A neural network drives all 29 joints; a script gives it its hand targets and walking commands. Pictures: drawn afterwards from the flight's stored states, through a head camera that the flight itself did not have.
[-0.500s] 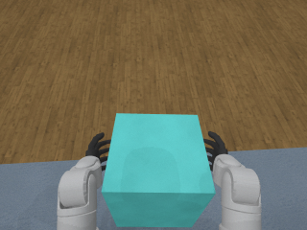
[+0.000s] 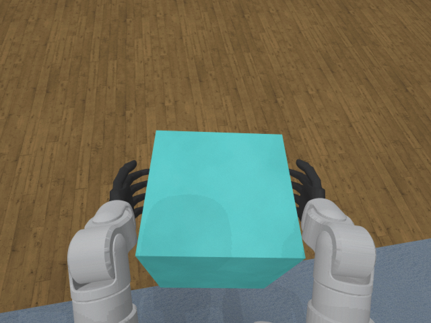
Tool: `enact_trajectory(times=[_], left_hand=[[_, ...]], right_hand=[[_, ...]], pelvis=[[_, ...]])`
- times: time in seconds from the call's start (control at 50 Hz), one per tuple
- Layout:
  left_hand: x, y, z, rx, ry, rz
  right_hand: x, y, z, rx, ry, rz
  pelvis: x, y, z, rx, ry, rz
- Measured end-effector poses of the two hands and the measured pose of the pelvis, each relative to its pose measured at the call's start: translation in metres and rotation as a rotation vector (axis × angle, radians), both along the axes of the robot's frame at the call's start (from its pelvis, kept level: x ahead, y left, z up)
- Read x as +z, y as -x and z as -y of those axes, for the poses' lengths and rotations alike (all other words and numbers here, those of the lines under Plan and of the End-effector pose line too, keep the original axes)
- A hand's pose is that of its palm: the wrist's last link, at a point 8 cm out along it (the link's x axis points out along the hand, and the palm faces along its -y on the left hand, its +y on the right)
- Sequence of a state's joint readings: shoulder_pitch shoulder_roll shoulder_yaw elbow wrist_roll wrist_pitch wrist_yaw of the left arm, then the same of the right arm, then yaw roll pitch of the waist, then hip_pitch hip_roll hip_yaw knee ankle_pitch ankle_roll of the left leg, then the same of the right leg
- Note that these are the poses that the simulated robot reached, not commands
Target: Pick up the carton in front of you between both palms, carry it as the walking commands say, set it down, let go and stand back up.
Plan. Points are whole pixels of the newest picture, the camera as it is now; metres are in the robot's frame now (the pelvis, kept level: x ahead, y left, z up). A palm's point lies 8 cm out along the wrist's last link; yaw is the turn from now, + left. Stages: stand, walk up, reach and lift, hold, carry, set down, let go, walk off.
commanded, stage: carry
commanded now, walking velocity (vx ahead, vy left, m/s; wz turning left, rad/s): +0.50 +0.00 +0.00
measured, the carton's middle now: (215, 217) +0.30 +0.00 +0.03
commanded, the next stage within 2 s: none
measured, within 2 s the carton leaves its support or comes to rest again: neither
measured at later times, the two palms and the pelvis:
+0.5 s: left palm (153, 55) +0.70 +0.14 +0.12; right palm (267, 50) +0.74 -0.16 +0.12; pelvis +0.32 -0.04 +0.00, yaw +3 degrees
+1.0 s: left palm out of the picture +1.08 +0.11 +0.18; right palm out of the picture +1.05 -0.19 +0.18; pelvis +0.67 -0.01 +0.04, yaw +1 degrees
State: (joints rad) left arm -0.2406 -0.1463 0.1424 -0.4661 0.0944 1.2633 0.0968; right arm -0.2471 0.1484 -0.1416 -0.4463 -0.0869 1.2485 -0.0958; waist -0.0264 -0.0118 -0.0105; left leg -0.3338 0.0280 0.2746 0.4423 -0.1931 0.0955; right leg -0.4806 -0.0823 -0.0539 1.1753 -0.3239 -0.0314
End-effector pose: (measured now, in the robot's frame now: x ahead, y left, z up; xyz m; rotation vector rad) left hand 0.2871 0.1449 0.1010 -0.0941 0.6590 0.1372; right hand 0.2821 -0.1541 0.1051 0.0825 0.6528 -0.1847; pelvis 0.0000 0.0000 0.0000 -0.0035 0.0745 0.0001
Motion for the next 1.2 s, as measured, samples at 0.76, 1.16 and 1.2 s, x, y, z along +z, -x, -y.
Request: enact_trajectory(times=[0.76, 1.16, 1.2], left_hand=[[0.037, -0.621, -0.002, 0.061, -0.029, 0.058], [0.107, -0.889, 0.035, 0.006, -0.089, 0.034], [0.102, -0.904, 0.026, 0.031, -0.103, -0.026]], right_hand=[[0.035, -0.642, -0.002, 0.071, -0.004, 0.058], [0.103, -0.905, 0.036, 0.075, 0.030, 0.032], [0.102, -0.933, 0.027, 0.121, 0.038, -0.025]], pelvis=[[-0.009, -0.521, 0.016, 0.015, -0.040, -0.036], [0.032, -0.797, 0.040, 0.036, 0.027, -0.003], [0.040, -0.821, 0.046, 0.033, 0.014, -0.001]])
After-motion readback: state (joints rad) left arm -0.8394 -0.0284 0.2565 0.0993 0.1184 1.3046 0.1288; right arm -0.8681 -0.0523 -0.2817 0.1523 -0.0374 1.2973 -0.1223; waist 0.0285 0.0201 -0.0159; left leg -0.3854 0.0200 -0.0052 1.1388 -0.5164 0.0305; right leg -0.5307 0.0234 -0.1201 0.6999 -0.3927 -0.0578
